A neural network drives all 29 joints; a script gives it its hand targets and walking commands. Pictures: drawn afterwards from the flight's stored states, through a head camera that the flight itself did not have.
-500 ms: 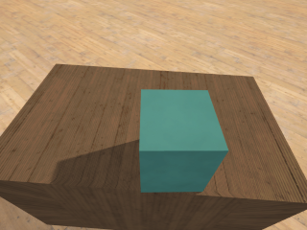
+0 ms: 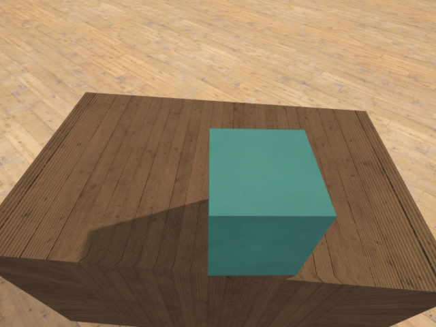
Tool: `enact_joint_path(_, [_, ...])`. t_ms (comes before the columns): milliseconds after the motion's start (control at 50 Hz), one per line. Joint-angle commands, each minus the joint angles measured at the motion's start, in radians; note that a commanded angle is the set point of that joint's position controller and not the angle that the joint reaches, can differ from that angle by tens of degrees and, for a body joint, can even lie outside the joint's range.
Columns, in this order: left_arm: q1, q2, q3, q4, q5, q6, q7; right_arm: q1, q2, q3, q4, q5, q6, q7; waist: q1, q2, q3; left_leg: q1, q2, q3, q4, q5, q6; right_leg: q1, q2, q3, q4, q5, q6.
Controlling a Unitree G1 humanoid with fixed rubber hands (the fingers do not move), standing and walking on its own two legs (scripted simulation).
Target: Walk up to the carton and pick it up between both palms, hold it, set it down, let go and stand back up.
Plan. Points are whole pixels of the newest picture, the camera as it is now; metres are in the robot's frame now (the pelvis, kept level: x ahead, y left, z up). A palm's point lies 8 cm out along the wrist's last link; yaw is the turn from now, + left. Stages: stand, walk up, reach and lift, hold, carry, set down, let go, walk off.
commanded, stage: walk up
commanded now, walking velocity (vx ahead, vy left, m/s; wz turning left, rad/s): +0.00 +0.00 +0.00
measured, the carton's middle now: (254, 204) +0.36 -0.09 +0.00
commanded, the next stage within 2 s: stand in 0.14 s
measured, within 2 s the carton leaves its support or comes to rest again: neither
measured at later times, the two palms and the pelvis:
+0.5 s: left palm out of the picture +0.07 +0.23 -0.17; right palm out of the picture +0.07 -0.25 -0.16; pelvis -0.04 -0.01 -0.02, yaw -1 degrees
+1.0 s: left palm out of the picture +0.07 +0.17 -0.12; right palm out of the picture +0.07 -0.26 -0.12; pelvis -0.10 -0.11 -0.01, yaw +0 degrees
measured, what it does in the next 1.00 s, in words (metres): shifts its weight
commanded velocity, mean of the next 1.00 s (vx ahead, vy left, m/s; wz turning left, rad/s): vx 0.00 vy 0.00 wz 0.00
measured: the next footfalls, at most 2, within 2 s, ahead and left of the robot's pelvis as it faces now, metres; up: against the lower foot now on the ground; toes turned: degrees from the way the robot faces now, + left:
none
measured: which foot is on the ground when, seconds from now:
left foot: down 0.00-1.00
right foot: down 0.00-1.00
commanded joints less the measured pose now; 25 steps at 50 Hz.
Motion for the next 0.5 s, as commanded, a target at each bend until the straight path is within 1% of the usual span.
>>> enact_joint_path(0, [0.086, 0.072, 0.005, -0.002, 0.000, -0.007, 0.006, 0.103, -0.097, -0.012, -0.005, 0.000, -0.003, -0.004, -0.003, -0.016, 0.106, -0.019, 0.212, -0.144, -0.080, 0.561, -0.051, -0.127, -0.030, -0.004, -0.046, 0.201, -0.045])
enact_joint_path(20, [0.075, 0.072, 0.003, -0.004, 0.001, -0.007, 0.006, 0.094, -0.120, -0.020, -0.012, -0.005, -0.002, -0.005, -0.007, -0.027, 0.103, -0.014, 0.223, -0.140, -0.080, 0.592, -0.058, -0.129, -0.036, -0.012, -0.043, 0.199, -0.043])
enact_joint_path(40, [0.083, 0.084, 0.008, -0.007, -0.003, -0.008, 0.007, 0.115, -0.101, -0.012, 0.000, 0.000, -0.003, -0.006, -0.012, -0.007, 0.095, -0.009, 0.233, -0.149, -0.076, 0.650, -0.071, -0.117, -0.032, -0.014, -0.028, 0.189, -0.038])
enact_joint_path(60, [0.077, 0.077, 0.006, -0.007, 0.001, -0.007, 0.008, 0.124, -0.092, -0.012, 0.003, 0.002, -0.002, -0.004, -0.019, 0.028, 0.111, -0.017, 0.224, -0.155, -0.073, 0.664, -0.074, -0.122, -0.039, -0.008, -0.033, 0.176, -0.036])
enact_joint_path(80, [0.098, 0.065, -0.001, -0.001, -0.003, -0.005, 0.008, 0.115, -0.105, -0.010, 0.001, 0.003, -0.003, -0.005, -0.007, 0.015, 0.093, -0.031, 0.220, -0.148, -0.077, 0.636, -0.072, -0.113, -0.033, -0.018, -0.038, 0.163, -0.029])
enact_joint_path(100, [0.113, 0.050, -0.002, -0.005, -0.006, -0.004, 0.007, 0.099, -0.103, -0.014, -0.005, 0.003, 0.000, -0.003, 0.004, 0.045, 0.080, -0.035, 0.206, -0.146, -0.095, 0.517, -0.068, -0.101, -0.038, -0.012, -0.056, 0.145, -0.027])
enact_joint_path(120, [0.096, 0.052, -0.005, -0.001, -0.006, -0.002, 0.008, 0.089, -0.105, -0.012, -0.012, 0.004, 0.006, -0.005, -0.009, 0.032, 0.120, -0.042, 0.205, -0.140, -0.098, 0.501, -0.074, -0.129, -0.043, -0.004, -0.047, 0.162, -0.034])
enact_joint_path(140, [0.092, 0.059, -0.004, -0.006, -0.005, -0.001, 0.008, 0.088, -0.102, -0.010, -0.014, 0.001, 0.007, -0.005, -0.005, 0.012, 0.123, -0.063, 0.201, -0.151, -0.106, 0.479, -0.074, -0.119, -0.036, -0.004, -0.052, 0.177, -0.028])
enact_joint_path(160, [0.099, 0.057, -0.004, -0.005, -0.004, -0.003, 0.005, 0.087, -0.104, -0.009, -0.012, 0.002, 0.007, -0.005, -0.003, 0.020, 0.127, -0.042, 0.195, -0.124, -0.100, 0.489, -0.068, -0.140, -0.043, -0.006, -0.055, 0.175, -0.035])
enact_joint_path(180, [0.100, 0.070, 0.000, -0.014, 0.002, -0.006, 0.006, 0.082, -0.086, -0.009, -0.008, 0.001, 0.007, -0.004, -0.003, -0.004, 0.126, -0.053, 0.206, -0.146, -0.093, 0.493, -0.058, -0.122, -0.043, -0.005, -0.063, 0.192, -0.036])
enact_joint_path(200, [0.113, 0.083, 0.000, -0.005, 0.001, -0.008, 0.007, 0.089, -0.085, -0.005, -0.009, 0.002, 0.003, -0.001, -0.005, -0.040, 0.101, -0.075, 0.208, -0.151, -0.093, 0.472, -0.052, -0.083, -0.044, -0.004, -0.072, 0.206, -0.037])
enact_joint_path(240, [0.102, 0.071, 0.001, -0.006, 0.000, -0.010, 0.007, 0.091, -0.108, -0.010, -0.011, 0.004, -0.004, -0.001, -0.007, -0.034, 0.107, -0.081, 0.201, -0.150, -0.094, 0.499, -0.064, -0.069, -0.052, -0.002, -0.053, 0.235, -0.040])
enact_joint_path(260, [0.116, 0.067, -0.002, -0.006, -0.003, -0.010, 0.008, 0.086, -0.109, -0.011, -0.013, 0.003, -0.007, -0.003, -0.001, -0.027, 0.099, -0.051, 0.212, -0.159, -0.095, 0.538, -0.072, -0.095, -0.038, -0.001, -0.037, 0.221, -0.040])
enact_joint_path(280, [0.124, 0.058, 0.001, -0.003, -0.009, -0.009, 0.008, 0.087, -0.111, -0.011, -0.006, 0.002, -0.007, -0.005, 0.003, 0.009, 0.095, -0.034, 0.213, -0.147, -0.091, 0.578, -0.078, -0.107, -0.039, -0.005, -0.036, 0.197, -0.038])
enact_joint_path(300, [0.142, 0.055, 0.000, -0.004, -0.006, -0.008, 0.008, 0.099, -0.099, -0.007, -0.001, 0.002, -0.007, -0.004, -0.003, -0.001, 0.072, -0.018, 0.211, -0.156, -0.084, 0.563, -0.071, -0.091, -0.039, -0.010, -0.051, 0.199, -0.031])
enact_joint_path(320, [0.124, 0.054, 0.000, -0.007, -0.005, -0.007, 0.008, 0.099, -0.090, -0.005, -0.004, -0.002, -0.005, 0.000, 0.001, -0.009, 0.102, -0.068, 0.205, -0.150, -0.084, 0.541, -0.064, -0.089, -0.045, -0.011, -0.054, 0.215, -0.035])
enact_joint_path(340, [-0.732, 0.275, 0.025, -0.307, -0.032, 0.106, -0.083, -0.744, -0.149, -0.144, -0.209, -0.111, 0.023, 0.063, -0.014, -0.083, -0.111, -0.380, 0.203, -0.115, 0.027, 0.592, -0.102, -0.456, 0.058, -0.040, 0.172, 0.098, -0.055])
enact_joint_path(360, [-0.669, 0.241, -0.038, -0.358, -0.008, 0.166, -0.087, -0.652, -0.163, -0.191, -0.248, -0.164, 0.080, 0.101, -0.021, -0.029, -0.058, -0.454, 0.195, -0.075, 0.081, 0.456, -0.118, -0.486, 0.043, -0.059, 0.219, 0.028, -0.071])
enact_joint_path(380, [-0.633, 0.232, -0.043, -0.368, -0.005, 0.214, -0.093, -0.561, -0.162, -0.210, -0.253, -0.164, 0.122, 0.120, -0.031, -0.039, -0.054, -0.460, 0.190, -0.050, 0.075, 0.342, -0.125, -0.457, 0.044, -0.080, 0.228, 0.018, -0.077])
enact_joint_path(400, [-0.598, 0.219, -0.034, -0.415, -0.011, 0.265, -0.084, -0.510, -0.176, -0.204, -0.302, -0.148, 0.140, 0.135, -0.020, 0.001, -0.100, -0.392, 0.209, -0.073, 0.114, 0.490, -0.139, -0.447, 0.046, -0.067, 0.260, 0.061, -0.087])
enact_joint_path(420, [-0.571, 0.195, -0.009, -0.396, -0.004, 0.341, -0.070, -0.473, -0.184, -0.198, -0.251, -0.131, 0.168, 0.139, 0.007, 0.051, -0.142, -0.348, 0.231, -0.105, 0.156, 0.677, -0.145, -0.500, 0.046, -0.052, 0.282, 0.085, -0.093])
enact_joint_path(440, [-0.580, 0.186, 0.020, -0.430, -0.001, 0.433, -0.058, -0.477, -0.182, -0.190, -0.267, -0.099, 0.191, 0.128, 0.030, 0.065, -0.256, -0.312, 0.243, -0.144, 0.234, 0.868, -0.144, -0.562, 0.053, -0.024, 0.327, 0.135, -0.100])
enact_joint_path(460, [-0.596, 0.165, 0.016, -0.461, -0.011, 0.520, -0.054, -0.505, -0.170, -0.150, -0.242, -0.059, 0.220, 0.121, 0.051, 0.087, -0.414, -0.306, 0.249, -0.155, 0.299, 1.008, -0.141, -0.608, 0.060, -0.011, 0.377, 0.179, -0.105])
enact_joint_path(480, [-0.554, 0.133, 0.017, -0.483, -0.033, 0.586, -0.049, -0.463, -0.141, -0.125, -0.209, -0.005, 0.243, 0.113, 0.041, 0.132, -0.564, -0.269, 0.258, -0.187, 0.374, 1.117, -0.145, -0.685, 0.064, -0.001, 0.429, 0.195, -0.122])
